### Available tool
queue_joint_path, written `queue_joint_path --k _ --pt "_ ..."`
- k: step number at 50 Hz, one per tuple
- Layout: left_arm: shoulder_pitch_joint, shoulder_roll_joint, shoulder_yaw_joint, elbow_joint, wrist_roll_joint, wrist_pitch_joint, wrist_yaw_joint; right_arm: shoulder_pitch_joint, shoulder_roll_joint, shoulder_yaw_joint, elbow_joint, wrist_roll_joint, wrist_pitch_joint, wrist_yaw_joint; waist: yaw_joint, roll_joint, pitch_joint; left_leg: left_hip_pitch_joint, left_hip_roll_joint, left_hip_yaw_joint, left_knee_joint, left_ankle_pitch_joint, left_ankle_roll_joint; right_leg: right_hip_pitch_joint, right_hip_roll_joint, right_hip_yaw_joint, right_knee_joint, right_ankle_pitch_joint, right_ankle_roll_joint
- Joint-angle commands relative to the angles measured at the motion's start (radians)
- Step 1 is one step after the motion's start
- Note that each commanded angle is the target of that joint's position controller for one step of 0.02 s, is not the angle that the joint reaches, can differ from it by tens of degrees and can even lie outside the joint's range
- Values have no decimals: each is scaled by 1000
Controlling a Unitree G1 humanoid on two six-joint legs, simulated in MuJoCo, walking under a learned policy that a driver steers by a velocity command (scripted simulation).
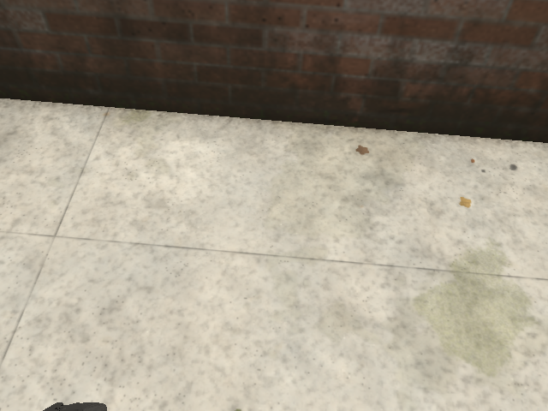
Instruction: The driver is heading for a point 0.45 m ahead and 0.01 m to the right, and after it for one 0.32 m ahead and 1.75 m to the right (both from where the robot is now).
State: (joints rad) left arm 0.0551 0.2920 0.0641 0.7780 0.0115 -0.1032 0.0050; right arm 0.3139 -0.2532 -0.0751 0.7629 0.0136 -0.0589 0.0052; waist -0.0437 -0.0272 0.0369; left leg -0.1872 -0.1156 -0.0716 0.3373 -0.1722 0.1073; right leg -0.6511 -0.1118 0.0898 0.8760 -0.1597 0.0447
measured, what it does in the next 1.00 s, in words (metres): walks ahead: right foot, then left foot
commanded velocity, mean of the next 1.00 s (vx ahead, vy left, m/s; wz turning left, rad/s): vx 0.28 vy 0.00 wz -0.09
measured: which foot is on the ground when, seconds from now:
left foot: down 0.00-0.24, up 0.26-0.64, down 0.66-1.00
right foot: up 0.00-0.20, down 0.22-0.66, up 0.68-1.00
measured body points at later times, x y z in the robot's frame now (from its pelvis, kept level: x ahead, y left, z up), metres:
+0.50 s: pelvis +0.28 -0.05 +0.00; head +0.31 -0.06 +0.45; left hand +0.27 +0.22 -0.13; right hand +0.49 -0.28 -0.10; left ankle +0.36 +0.12 -0.69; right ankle +0.27 -0.15 -0.75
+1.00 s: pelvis +0.37 -0.03 -0.01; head +0.41 -0.04 +0.44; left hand +0.56 +0.22 -0.11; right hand +0.48 -0.33 -0.11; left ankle +0.45 +0.09 -0.75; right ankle +0.37 -0.16 -0.72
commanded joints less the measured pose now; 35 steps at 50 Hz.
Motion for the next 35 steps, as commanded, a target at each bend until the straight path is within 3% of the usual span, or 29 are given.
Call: queue_joint_path --k 1,4,7,9,10,11,12,13,14,15,16,17,19,21,22,25,28,31,32,33,34,35 --pt "-66 36 2 -70 0 -6 -3 -13 -177 -47 -76 6 -11 -17 1 90 -34 -77 193 -157 -105 187 132 99 64 -48 -216 204 16" --pt "-128 50 2 -99 -16 -14 -15 32 -174 -46 -60 9 -6 -16 -29 120 -34 -48 215 -199 -76 109 110 142 91 -43 -318 269 5" --pt "-133 81 9 -108 -15 -31 -32 66 -152 -39 -42 7 -2 -21 -31 134 -37 66 268 -265 0 100 100 140 88 -31 -376 206 -30" --pt "-82 99 18 -99 -15 -41 -36 58 -157 -39 -40 2 5 -24 3 166 -41 108 284 -290 57 188 85 200 99 -54 -404 123 -65" --pt "2 120 30 -74 -9 -46 -32 46 -145 -34 -46 0 7 -23 47 167 -78 110 247 -271 139 310 65 314 116 -76 -438 117 -94" --pt "135 159 44 -53 4 -50 -28 30 -110 -18 -61 -7 5 -20 112 133 -189 43 196 -222 333 325 32 528 30 0 -405 136 -151" --pt "292 242 68 -29 16 -46 -24 130 -63 -2 -72 -1 -5 -20 118 -69 -350 -257 73 -112 680 90 -45 904 -175 328 -401 63 -292" --pt "364 222 69 19 -11 -33 -36 195 -66 6 -63 19 -14 -21 115 -293 -388 -501 16 -92 903 -399 -79 1025 -292 687 -552 -194 -376" --pt "318 145 46 5 -32 -28 -37 111 -151 -12 -67 31 -17 -19 135 -160 -241 -609 73 -135 989 -360 -73 932 -268 646 -590 -360 -335" --pt "253 109 33 -11 -24 -17 -33 6 -163 -12 -90 23 -18 -18 132 -71 -137 -619 119 -92 990 -278 -68 800 -229 498 -599 -325 -295" --pt "201 91 23 -15 -12 -10 -33 -54 -151 -10 -107 4 -21 -16 107 -20 -58 -596 156 -59 927 -214 -66 663 -186 396 -628 -216 -282" --pt "172 69 13 -17 -4 -11 -32 -63 -140 -14 -111 -8 -21 -14 78 -28 -38 -550 193 -52 860 -166 -66 586 -152 328 -648 -122 -271" --pt "156 64 6 -11 -2 -13 -33 -40 -104 -10 -110 -14 -18 -15 42 -61 -33 -454 202 -15 774 -160 -87 496 -103 229 -656 231 -275" --pt "168 92 11 5 -8 -12 -27 -51 -69 1 -124 -26 -20 -21 28 -57 -54 -412 188 21 644 -152 -119 474 -86 135 -632 590 -290" --pt "170 114 18 11 -11 -6 -21 -71 -52 9 -130 -28 -22 -22 30 -56 -69 -384 178 33 564 -105 -130 469 -72 96 -622 666 -285" --pt "208 154 32 27 -30 21 -5 -153 -49 14 -140 -20 -18 -19 61 -71 -106 -285 124 51 375 88 -146 457 -29 42 -592 657 -246" --pt "250 157 36 39 -43 48 5 -230 -72 7 -165 -14 -10 -17 82 -81 -101 -261 92 27 258 131 -143 484 -36 92 -538 530 -224" --pt "214 151 38 19 -47 67 19 -193 -109 -10 -160 -18 -19 -13 37 -90 -110 -150 90 7 112 175 -112 484 -29 173 -443 364 -184" --pt "207 130 33 8 -44 68 20 -154 -131 -19 -150 -27 -26 -17 18 -70 -129 -48 120 6 45 276 -85 448 12 168 -374 298 -150" --pt "205 77 17 -22 -25 63 18 -86 -194 -34 -153 -48 -28 -29 3 29 -221 152 283 -111 85 554 -20 338 81 126 -191 112 -104" --pt "353 4 -4 -15 -6 56 13 -62 -225 -37 -169 -59 -9 -39 51 265 -325 386 536 -319 163 935 130 113 194 34 72 -517 -45" --pt "403 81 5 -12 -29 62 10 -37 -190 -33 -158 -40 9 -30 38 307 -407 375 610 -447 119 761 212 41 158 23 245 -593 -20"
